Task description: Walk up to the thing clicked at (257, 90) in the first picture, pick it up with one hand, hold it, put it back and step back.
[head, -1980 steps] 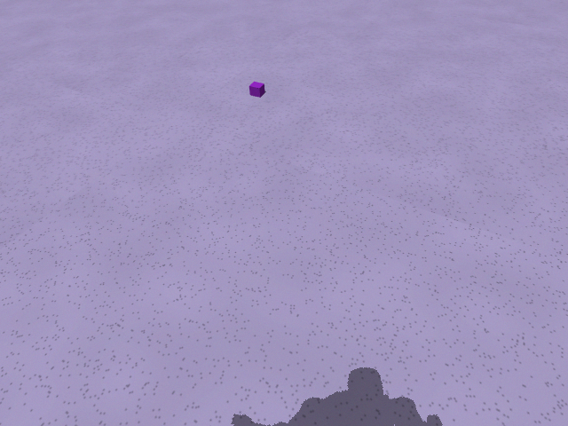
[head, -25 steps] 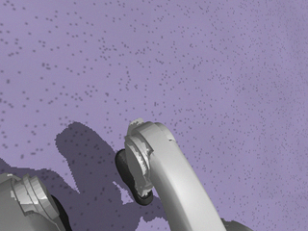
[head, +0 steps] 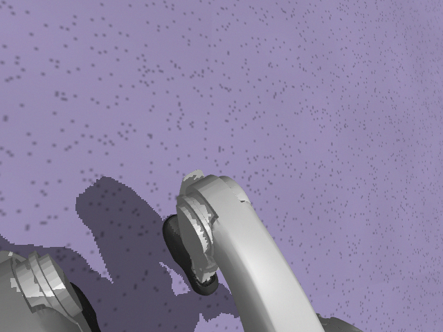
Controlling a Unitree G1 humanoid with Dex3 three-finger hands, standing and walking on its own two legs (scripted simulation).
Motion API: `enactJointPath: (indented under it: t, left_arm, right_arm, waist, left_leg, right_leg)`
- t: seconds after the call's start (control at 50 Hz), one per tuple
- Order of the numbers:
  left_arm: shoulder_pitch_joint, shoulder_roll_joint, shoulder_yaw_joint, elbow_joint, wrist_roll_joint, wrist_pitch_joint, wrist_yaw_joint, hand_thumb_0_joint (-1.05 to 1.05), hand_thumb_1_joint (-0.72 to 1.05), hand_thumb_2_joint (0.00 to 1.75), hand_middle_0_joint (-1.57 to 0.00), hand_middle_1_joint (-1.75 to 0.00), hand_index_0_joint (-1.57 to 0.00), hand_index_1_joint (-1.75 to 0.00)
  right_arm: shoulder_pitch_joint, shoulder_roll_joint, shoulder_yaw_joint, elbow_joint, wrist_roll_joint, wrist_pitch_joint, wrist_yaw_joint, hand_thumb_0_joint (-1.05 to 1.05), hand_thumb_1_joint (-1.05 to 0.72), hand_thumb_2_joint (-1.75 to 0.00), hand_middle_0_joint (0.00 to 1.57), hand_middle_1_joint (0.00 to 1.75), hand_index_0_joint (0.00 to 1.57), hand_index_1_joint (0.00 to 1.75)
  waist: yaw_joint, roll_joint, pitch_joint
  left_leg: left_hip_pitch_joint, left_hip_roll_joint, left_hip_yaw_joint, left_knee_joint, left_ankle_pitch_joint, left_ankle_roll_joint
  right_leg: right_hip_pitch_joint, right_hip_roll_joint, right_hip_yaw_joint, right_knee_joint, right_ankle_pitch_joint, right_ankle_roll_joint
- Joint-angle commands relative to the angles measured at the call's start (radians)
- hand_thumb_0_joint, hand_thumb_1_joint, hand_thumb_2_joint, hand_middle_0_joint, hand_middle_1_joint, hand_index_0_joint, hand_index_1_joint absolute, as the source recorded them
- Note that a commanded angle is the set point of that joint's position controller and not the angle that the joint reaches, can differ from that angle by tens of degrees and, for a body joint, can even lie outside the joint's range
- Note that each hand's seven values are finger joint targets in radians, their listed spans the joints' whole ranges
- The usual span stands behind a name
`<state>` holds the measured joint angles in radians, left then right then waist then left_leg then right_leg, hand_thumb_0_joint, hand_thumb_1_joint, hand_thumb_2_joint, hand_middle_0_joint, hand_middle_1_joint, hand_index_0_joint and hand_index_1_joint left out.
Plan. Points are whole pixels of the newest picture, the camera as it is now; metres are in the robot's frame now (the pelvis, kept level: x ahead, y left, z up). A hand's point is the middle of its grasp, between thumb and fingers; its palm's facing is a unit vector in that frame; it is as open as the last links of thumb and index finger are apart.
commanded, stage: open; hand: left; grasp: from above
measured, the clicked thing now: out of the picture +0.45 +0.34 -0.29
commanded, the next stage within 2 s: withdraw in 0.68 s
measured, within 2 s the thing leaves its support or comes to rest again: neither
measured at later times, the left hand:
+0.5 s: hand out of the picture +0.44 +0.33 -0.25, palm faces +0.03 -0.49 -0.87, open 13.1 cm
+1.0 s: hand out of the picture +0.45 +0.35 -0.24, palm faces +0.06 -0.47 -0.88, open 14.0 cm
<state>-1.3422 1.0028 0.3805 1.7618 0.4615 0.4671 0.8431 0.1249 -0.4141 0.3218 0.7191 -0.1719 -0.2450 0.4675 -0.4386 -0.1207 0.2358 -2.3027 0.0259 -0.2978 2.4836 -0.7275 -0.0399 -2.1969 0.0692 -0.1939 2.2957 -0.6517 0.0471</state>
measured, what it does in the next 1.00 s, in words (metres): stands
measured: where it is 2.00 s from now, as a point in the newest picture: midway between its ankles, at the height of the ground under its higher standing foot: (147, 302)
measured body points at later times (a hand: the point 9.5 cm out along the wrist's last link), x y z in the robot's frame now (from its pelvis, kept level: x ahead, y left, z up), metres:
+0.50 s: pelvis +0.00 +0.00 +0.00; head +0.30 +0.11 +0.31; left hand +0.44 +0.35 -0.20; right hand +0.00 -0.25 -0.04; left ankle +0.06 +0.14 -0.29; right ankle +0.12 -0.11 -0.29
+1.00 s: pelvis +0.00 +0.00 +0.00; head +0.30 +0.12 +0.31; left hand +0.44 +0.37 -0.19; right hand +0.00 -0.25 -0.04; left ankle +0.06 +0.14 -0.29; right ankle +0.12 -0.11 -0.29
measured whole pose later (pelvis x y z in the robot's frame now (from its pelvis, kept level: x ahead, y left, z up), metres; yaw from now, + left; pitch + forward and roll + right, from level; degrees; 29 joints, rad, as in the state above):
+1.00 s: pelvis +0.00 +0.00 +0.00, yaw +0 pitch +30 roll -15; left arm -1.33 1.00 0.39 1.69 0.51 0.47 0.80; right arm 0.13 -0.40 0.32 0.73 -0.17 -0.26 0.45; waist -0.42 -0.12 0.23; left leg -2.30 0.03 -0.30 2.47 -0.72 -0.04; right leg -2.19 0.07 -0.19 2.28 -0.65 0.05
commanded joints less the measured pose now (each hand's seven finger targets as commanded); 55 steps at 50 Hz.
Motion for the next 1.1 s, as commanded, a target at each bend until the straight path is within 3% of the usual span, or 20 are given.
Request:
enactJointPath:
  t: [0.0, 0.1, 0.2, 0.28, 0.76, 0.84, 0.9, 0.96, 1.0, 1.06, 1.08]
  left_arm:
    - [-0.252, 0.170, -0.032, -0.100, 0.023, -0.003, 0.036, 0.00, -0.22, 0.75, -0.36, -0.72, -0.34, -0.75]
    - [-0.247, 0.174, -0.029, -0.091, 0.026, -0.006, 0.036, 0.00, -0.27, 0.79, -0.33, -0.76, -0.30, -0.79]
    - [-0.248, 0.164, -0.034, -0.087, 0.025, -0.005, 0.037, 0.00, -0.31, 0.84, -0.28, -0.81, -0.25, -0.84]
    - [-0.240, 0.183, -0.033, -0.083, 0.032, -0.005, 0.036, 0.00, -0.34, 0.84, -0.25, -0.84, -0.23, -0.87]
    - [-0.232, 0.167, -0.039, -0.096, 0.020, -0.002, 0.031, 0.00, -0.49, 0.97, -0.10, -1.00, -0.08, -1.02]
    - [-0.250, 0.218, -0.027, -0.120, 0.044, -0.008, 0.034, 0.00, -0.56, 1.00, -0.07, -1.04, -0.07, -1.03]
    - [-0.262, 0.233, -0.029, -0.177, 0.073, -0.005, 0.021, 0.00, -0.56, 1.00, -0.07, -1.03, -0.07, -1.02]
    - [-0.278, 0.252, -0.030, -0.250, 0.116, 0.003, -0.011, 0.00, -0.57, 1.00, -0.07, -1.03, -0.07, -1.02]
    - [-0.283, 0.267, -0.029, -0.330, 0.157, 0.013, -0.044, 0.00, -0.57, 1.00, -0.07, -1.02, -0.07, -1.01]
    - [-0.206, 0.187, -0.055, -0.405, 0.192, 0.043, -0.129, 0.00, -0.58, 1.00, -0.07, -1.01, -0.06, -1.01]
    - [-0.206, 0.140, -0.080, -0.411, 0.204, 0.047, -0.161, 0.00, -0.58, 1.00, -0.07, -1.01, -0.06, -1.01]
  right_arm:
    - [0.245, -0.347, -0.083, 0.055, 0.002, 0.000, -0.003, 0.00, -0.92, -0.91, 0.20, 0.30, 0.20, 0.30]
    - [0.245, -0.346, -0.083, 0.061, 0.002, -0.001, -0.008, 0.00, -0.91, -0.91, 0.20, 0.30, 0.20, 0.30]
    - [0.254, -0.349, -0.080, 0.053, 0.001, -0.003, -0.008, 0.00, -0.91, -0.91, 0.20, 0.30, 0.20, 0.30]
    - [0.244, -0.347, -0.082, 0.063, -0.001, -0.003, -0.010, 0.00, -0.91, -0.91, 0.20, 0.30, 0.20, 0.30]
    - [0.241, -0.351, -0.080, 0.055, -0.006, -0.010, -0.008, 0.00, -0.91, -0.91, 0.20, 0.30, 0.20, 0.30]
    - [0.235, -0.345, -0.080, 0.074, -0.005, -0.012, -0.015, 0.00, -0.92, -0.91, 0.20, 0.30, 0.20, 0.30]
    - [0.231, -0.333, -0.083, 0.061, 0.002, -0.010, -0.013, 0.00, -0.92, -0.91, 0.20, 0.30, 0.20, 0.30]
    - [0.249, -0.314, -0.103, 0.061, 0.011, -0.006, -0.019, 0.00, -0.92, -0.91, 0.20, 0.30, 0.20, 0.30]
    - [0.265, -0.293, -0.125, 0.068, 0.022, -0.003, -0.026, 0.00, -0.92, -0.91, 0.20, 0.30, 0.20, 0.30]
    - [0.283, -0.253, -0.172, 0.071, 0.048, 0.007, -0.036, 0.00, -0.92, -0.91, 0.20, 0.30, 0.20, 0.30]
    - [0.292, -0.240, -0.191, 0.082, 0.053, 0.007, -0.040, 0.00, -0.92, -0.91, 0.20, 0.30, 0.20, 0.30]
  waist:
    - [-0.069, 0.539, -0.674]
    - [-0.069, 0.545, -0.669]
    - [-0.071, 0.544, -0.691]
    - [-0.069, 0.534, -0.666]
    - [-0.076, 0.532, -0.664]
    - [-0.053, 0.559, -0.679]
    - [-0.033, 0.613, -0.732]
    - [-0.008, 0.647, -0.800]
    - [0.026, 0.688, -0.872]
    - [0.092, 0.721, -0.975]
    - [0.090, 0.728, -0.980]
  left_leg:
    - [0.478, 0.036, 0.097, -0.245, 0.227, 0.037]
    - [0.482, 0.037, 0.097, -0.250, 0.212, 0.035]
    - [0.491, 0.038, 0.105, -0.234, 0.259, 0.036]
    - [0.484, 0.036, 0.098, -0.250, 0.209, 0.037]
    - [0.489, 0.037, 0.096, -0.250, 0.226, 0.036]
    - [0.493, 0.036, 0.108, -0.252, 0.221, 0.037]
    - [0.537, 0.042, 0.113, -0.258, 0.273, 0.031]
    - [0.544, 0.041, 0.136, -0.265, 0.305, 0.029]
    - [0.558, 0.041, 0.155, -0.264, 0.332, 0.027]
    - [0.599, 0.037, 0.174, -0.285, 0.367, 0.021]
    - [0.587, 0.033, 0.180, -0.292, 0.365, 0.022]
  right_leg:
    - [0.411, 0.017, -0.089, -0.203, 0.309, -0.042]
    - [0.409, 0.019, -0.089, -0.206, 0.296, -0.045]
    - [0.431, 0.023, -0.087, -0.209, 0.337, -0.043]
    - [0.417, 0.020, -0.090, -0.211, 0.293, -0.044]
    - [0.424, 0.020, -0.090, -0.207, 0.308, -0.042]
    - [0.442, 0.016, -0.083, -0.215, 0.307, -0.039]
    - [0.441, 0.016, -0.079, -0.213, 0.337, -0.045]
    - [0.469, 0.020, -0.065, -0.214, 0.363, -0.047]
    - [0.474, 0.023, -0.053, -0.215, 0.377, -0.052]
    - [0.467, 0.028, -0.043, -0.209, 0.388, -0.066]
    - [0.451, 0.029, -0.037, -0.203, 0.383, -0.070]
